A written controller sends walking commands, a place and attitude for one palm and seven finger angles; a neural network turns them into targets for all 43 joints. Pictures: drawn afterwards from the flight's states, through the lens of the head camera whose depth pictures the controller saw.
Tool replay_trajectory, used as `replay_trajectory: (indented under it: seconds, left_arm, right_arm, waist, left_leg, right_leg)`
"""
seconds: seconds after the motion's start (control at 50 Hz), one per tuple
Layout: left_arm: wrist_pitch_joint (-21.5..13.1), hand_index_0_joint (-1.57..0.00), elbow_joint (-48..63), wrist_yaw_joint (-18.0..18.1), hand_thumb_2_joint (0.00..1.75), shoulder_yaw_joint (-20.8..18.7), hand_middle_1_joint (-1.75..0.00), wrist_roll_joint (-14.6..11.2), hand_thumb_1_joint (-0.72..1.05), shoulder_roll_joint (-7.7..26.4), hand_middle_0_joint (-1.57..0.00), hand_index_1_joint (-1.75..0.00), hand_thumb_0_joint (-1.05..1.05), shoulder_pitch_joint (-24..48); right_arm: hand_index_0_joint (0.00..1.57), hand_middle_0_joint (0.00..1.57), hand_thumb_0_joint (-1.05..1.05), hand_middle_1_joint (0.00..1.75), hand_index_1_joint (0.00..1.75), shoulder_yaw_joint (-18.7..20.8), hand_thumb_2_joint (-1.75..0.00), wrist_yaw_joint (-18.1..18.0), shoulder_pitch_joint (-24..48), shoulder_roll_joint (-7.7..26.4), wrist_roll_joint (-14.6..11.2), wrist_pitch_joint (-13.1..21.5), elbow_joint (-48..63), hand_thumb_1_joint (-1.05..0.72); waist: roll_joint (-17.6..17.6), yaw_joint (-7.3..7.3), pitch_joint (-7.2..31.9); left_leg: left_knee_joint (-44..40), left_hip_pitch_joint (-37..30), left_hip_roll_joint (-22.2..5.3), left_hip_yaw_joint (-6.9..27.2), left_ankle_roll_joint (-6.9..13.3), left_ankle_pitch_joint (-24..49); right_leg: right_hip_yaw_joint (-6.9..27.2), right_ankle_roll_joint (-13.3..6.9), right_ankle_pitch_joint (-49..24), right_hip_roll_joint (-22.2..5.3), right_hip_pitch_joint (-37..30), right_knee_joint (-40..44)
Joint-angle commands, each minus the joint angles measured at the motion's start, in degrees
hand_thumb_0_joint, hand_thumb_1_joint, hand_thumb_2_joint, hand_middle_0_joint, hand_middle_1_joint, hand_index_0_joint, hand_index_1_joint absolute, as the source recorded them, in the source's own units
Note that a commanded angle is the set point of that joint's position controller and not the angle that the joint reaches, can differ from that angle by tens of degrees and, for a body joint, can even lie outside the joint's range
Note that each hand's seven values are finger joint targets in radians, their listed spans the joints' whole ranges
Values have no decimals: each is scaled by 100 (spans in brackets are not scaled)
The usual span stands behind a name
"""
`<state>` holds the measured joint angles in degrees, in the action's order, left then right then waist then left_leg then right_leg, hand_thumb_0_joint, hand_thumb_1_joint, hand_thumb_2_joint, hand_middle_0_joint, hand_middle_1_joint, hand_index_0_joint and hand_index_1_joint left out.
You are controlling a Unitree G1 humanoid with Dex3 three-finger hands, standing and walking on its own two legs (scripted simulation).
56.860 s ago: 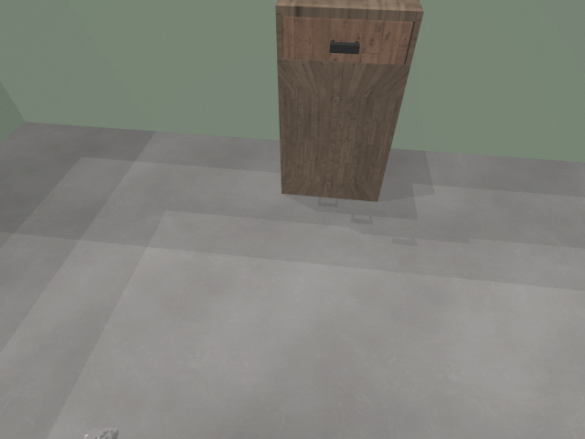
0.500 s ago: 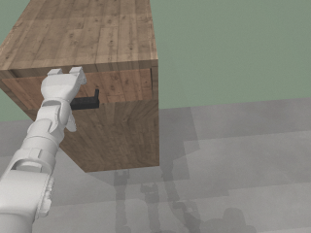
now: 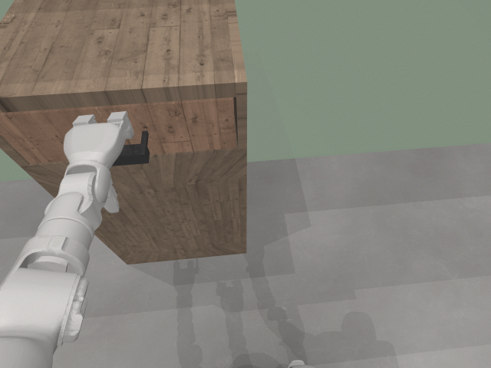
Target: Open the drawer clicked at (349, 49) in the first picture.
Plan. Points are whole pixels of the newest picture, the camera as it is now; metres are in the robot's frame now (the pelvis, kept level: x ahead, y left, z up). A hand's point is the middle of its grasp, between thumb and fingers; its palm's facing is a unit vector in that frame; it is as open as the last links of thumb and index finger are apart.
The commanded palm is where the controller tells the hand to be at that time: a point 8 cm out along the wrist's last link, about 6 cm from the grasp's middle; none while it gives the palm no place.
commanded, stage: lower the fingers behind the handle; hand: left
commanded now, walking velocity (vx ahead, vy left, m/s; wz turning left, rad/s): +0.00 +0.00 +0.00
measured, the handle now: (121, 146) +0.51 +0.23 +0.02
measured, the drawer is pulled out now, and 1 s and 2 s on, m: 0.00 0.00 0.00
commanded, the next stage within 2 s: lift the fingers back up to retry in 0.98 s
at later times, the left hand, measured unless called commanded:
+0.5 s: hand (111, 167) +0.46 +0.24 +0.03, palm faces -0.04 +0.01 -1.00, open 13.8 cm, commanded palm +0.43 +0.24 +0.06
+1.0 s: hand (111, 168) +0.46 +0.24 +0.02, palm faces -0.02 +0.02 -1.00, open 13.8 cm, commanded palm +0.43 +0.24 +0.05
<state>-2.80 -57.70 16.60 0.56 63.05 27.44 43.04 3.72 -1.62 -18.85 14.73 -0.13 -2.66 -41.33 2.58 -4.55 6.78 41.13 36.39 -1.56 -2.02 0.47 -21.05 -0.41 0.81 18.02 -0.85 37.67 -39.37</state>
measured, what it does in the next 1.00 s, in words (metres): stands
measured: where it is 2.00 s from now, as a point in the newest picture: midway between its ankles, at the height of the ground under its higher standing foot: outside the picture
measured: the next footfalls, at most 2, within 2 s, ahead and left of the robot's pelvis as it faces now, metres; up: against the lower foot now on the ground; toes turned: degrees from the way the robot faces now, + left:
none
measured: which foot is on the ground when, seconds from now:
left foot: down 0.00-1.00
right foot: down 0.00-1.00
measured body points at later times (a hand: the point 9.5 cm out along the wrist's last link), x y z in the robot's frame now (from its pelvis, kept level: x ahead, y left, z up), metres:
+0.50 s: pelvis -0.01 +0.00 -0.01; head +0.08 -0.01 +0.43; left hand +0.45 +0.23 +0.08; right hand +0.03 -0.28 -0.14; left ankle -0.02 +0.11 -0.71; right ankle +0.00 -0.13 -0.71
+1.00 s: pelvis -0.02 +0.00 -0.01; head +0.07 -0.01 +0.43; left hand +0.45 +0.23 +0.08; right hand +0.00 -0.27 -0.14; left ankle -0.02 +0.11 -0.71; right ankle +0.00 -0.13 -0.71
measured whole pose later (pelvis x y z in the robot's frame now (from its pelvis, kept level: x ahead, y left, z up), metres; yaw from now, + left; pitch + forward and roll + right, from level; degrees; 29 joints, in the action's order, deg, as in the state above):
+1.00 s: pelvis -0.02 +0.00 -0.01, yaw -1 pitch +19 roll -1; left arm -2.5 -60.1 19.4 1.1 63.4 28.9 45.6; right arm 2.5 -2.0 -20.1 14.9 -0.5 -3.3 -40.3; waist 2.4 -5.3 7.9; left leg 47.1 43.7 -1.8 -2.4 0.7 -22.1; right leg 0.2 1.0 18.6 -0.6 45.1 -45.0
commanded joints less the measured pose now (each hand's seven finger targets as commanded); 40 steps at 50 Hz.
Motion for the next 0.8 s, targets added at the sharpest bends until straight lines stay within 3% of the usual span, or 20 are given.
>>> replay_trajectory:
  seconds: [0.0, 0.02, 0.04, 0.08, 0.14, 0.22, 0.26, 0.3, 0.32, 0.38, 0.4, 0.44, 0.46, 0.5, 0.56, 0.62, 0.64, 0.66, 0.72, 0.78]
  left_arm:
    - [-89, -30, 1042, 270, 30, -465, -120, -53, -50, 1588, -30, -120, 0, 2263]
    - [-128, -30, 1085, 287, 30, -614, -120, -51, -50, 1769, -30, -120, 0, 2283]
    - [-133, -30, 1078, 299, 30, -426, -120, -22, -50, 1555, -30, -120, 0, 2241]
    - [-74, -30, 902, 362, 30, -400, -120, 24, -50, 1518, -30, -120, 0, 2177]
    - [-15, -30, 888, 391, 30, -272, -120, -25, -50, 1313, -30, -120, 0, 2149]
    - [76, -30, 687, 362, 30, -269, -120, -65, -50, 1290, -30, -120, 0, 2090]
    - [91, -30, 601, 330, 30, -430, -120, -80, -50, 1509, -30, -120, 0, 1878]
    - [111, -30, 454, 276, 30, -318, -120, -86, -50, 1396, -30, -120, 0, 1711]
    - [61, -30, 512, 264, 30, -385, -120, -78, -50, 1506, -30, -120, 0, 1855]
    - [42, -30, 398, 248, 30, -289, -120, -47, -50, 1411, -30, -120, 0, 1628]
    - [20, -30, 479, 249, 30, -185, -120, -44, -50, 1285, -30, -120, 0, 1716]
    - [20, -30, 312, 263, 30, -305, -120, -19, -50, 1435, -30, -120, 0, 1559]
    - [1, -30, 411, 265, 30, -146, -120, -23, -50, 1242, -30, -120, 0, 1714]
    - [22, -30, 298, 289, 30, -314, -120, 0, -50, 1431, -30, -120, 0, 1511]
    - [60, -30, 225, 323, 30, -140, -120, 2, -50, 1201, -30, -120, 0, 1595]
    - [98, -30, 396, 357, 30, -249, -120, -26, -50, 1367, -30, -120, 0, 1814]
    - [146, -30, 219, 365, 30, -164, -120, -22, -50, 1304, -30, -120, 0, 1812]
    - [158, -30, 239, 362, 30, -252, -120, -46, -50, 1450, -30, -120, 0, 1907]
    - [145, -30, 398, 327, 30, -398, -120, -53, -50, 1635, -30, -120, 0, 1971]
    - [157, -30, 223, 277, 30, -169, -120, -54, -50, 1387, -30, -120, 0, 1890]
  right_arm:
    - [20, 20, 0, 30, 30, 298, -90, -65, -626, 917, 32, 94, 349, -90]
    - [20, 20, 0, 30, 30, 292, -90, -76, -619, 937, 47, 80, 336, -90]
    - [20, 20, 0, 30, 30, 296, -90, -69, -639, 897, 43, 86, 370, -90]
    - [20, 20, 0, 30, 30, 299, -90, -53, -641, 904, 36, 73, 313, -90]
    - [20, 20, 0, 30, 30, 314, -90, -21, -700, 897, 34, 74, 313, -90]
    - [20, 20, 0, 30, 30, 308, -90, -23, -697, 922, 36, 41, 294, -90]
    - [20, 20, 0, 30, 30, 288, -90, -26, -686, 943, 38, 21, 296, -90]
    - [20, 20, 0, 30, 30, 272, -90, -41, -662, 932, 19, 4, 337, -90]
    - [20, 20, 0, 30, 30, 267, -90, -49, -673, 953, 20, -9, 323, -90]
    - [20, 20, 0, 30, 30, 250, -90, -61, -650, 942, 7, -13, 375, -90]
    - [20, 20, 0, 30, 30, 267, -90, -56, -663, 926, 10, 2, 388, -90]
    - [20, 20, 0, 30, 30, 255, -90, -60, -683, 938, 7, -14, 388, -90]
    - [20, 20, 0, 30, 30, 259, -90, -57, -687, 925, 4, 2, 413, -90]
    - [20, 20, 0, 30, 30, 261, -90, -57, -700, 938, 10, -7, 401, -90]
    - [20, 20, 0, 30, 30, 280, -90, -48, -731, 932, 7, 16, 404, -90]
    - [20, 20, 0, 30, 30, 269, -90, -49, -737, 945, 11, 15, 431, -90]
    - [20, 20, 0, 30, 30, 253, -90, -59, -734, 937, 9, 31, 418, -90]
    - [20, 20, 0, 30, 30, 243, -90, -66, -736, 958, -10, 32, 409, -90]
    - [20, 20, 0, 30, 30, 243, -90, -73, -761, 951, 15, 26, 418, -90]
    - [20, 20, 0, 30, 30, 218, -90, -91, -721, 938, -6, 40, 440, -90]
  waist:
    - [-55, 0, 2184]
    - [-116, 18, 2295]
    - [34, 3, 2339]
    - [33, -37, 2106]
    - [44, -47, 2270]
    - [-139, -77, 2173]
    - [-180, 10, 2169]
    - [-379, -27, 2028]
    - [-337, -47, 1982]
    - [-325, 4, 1869]
    - [-237, -43, 1898]
    - [-321, -16, 1820]
    - [-283, -72, 1784]
    - [-283, 10, 1857]
    - [-305, -85, 1764]
    - [-223, -56, 1985]
    - [-368, -119, 1855]
    - [-385, -109, 1819]
    - [-219, -34, 2152]
    - [-327, -112, 1834]
  left_leg:
    - [-214, -1145, 243, -2, 147, 2330]
    - [-196, -1080, 244, 19, 150, 2390]
    - [-169, -1108, 260, -4, 151, 2387]
    - [-138, -1026, 248, -9, 140, 2296]
    - [-101, -1087, 234, 1, 131, 2366]
    - [-105, -939, 238, -1, 138, 2176]
    - [-92, -812, 250, -33, 152, 2122]
    - [-105, -643, 266, -79, 165, 1925]
    - [-109, -620, 254, -43, 159, 1914]
    - [-109, -526, 261, -66, 159, 1729]
    - [-85, -575, 256, -77, 161, 1726]
    - [-52, -448, 262, -74, 163, 1688]
    - [-36, -456, 259, -64, 164, 1655]
    - [7, -399, 263, -79, 156, 1603]
    - [58, -358, 252, -75, 161, 1480]
    - [67, -368, 264, -53, 165, 1466]
    - [56, -291, 260, -59, 178, 1292]
    - [47, -222, 256, -45, 180, 1208]
    - [89, -330, 274, -64, 184, 1443]
    - [52, -212, 261, -69, 182, 1189]
  right_leg:
    - [-110, -234, -2004, 357, -1156, 187]
    - [-93, -241, -2076, 354, -1257, 146]
    - [-96, -231, -2066, 352, -1186, 130]
    - [-120, -240, -1958, 364, -987, 111]
    - [-129, -240, -1960, 365, -958, 88]
    - [-125, -242, -1895, 361, -969, 102]
    - [-97, -228, -1966, 349, -1075, 69]
    - [-83, -201, -1910, 336, -1102, 121]
    - [-78, -218, -1879, 326, -1063, 117]
    - [-87, -218, -1673, 332, -914, 92]
    - [-80, -219, -1660, 331, -856, 95]
    - [-76, -219, -1637, 327, -837, 47]
    - [-85, -222, -1597, 340, -727, 51]
    - [-75, -231, -1532, 333, -738, 0]
    - [-85, -227, -1389, 342, -520, -7]
    - [-71, -236, -1354, 344, -618, -41]
    - [-79, -201, -1211, 333, -560, -2]
    - [-56, -198, -1158, 327, -553, 2]
    - [-44, -215, -1389, 328, -755, -53]
    - [-64, -187, -1155, 326, -561, 7]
